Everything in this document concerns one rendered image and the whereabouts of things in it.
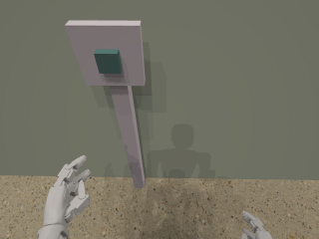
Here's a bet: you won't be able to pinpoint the button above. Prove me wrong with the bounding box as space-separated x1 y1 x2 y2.
94 49 123 74

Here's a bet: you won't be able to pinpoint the right robot hand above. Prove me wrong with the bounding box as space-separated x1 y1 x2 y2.
241 211 272 239

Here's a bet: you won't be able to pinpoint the left robot hand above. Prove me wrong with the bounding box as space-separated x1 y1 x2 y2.
43 155 91 228

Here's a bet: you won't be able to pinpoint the left robot forearm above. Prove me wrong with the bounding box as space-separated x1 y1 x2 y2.
37 223 69 239

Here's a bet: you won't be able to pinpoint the panel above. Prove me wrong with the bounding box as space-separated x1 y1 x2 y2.
65 20 146 188

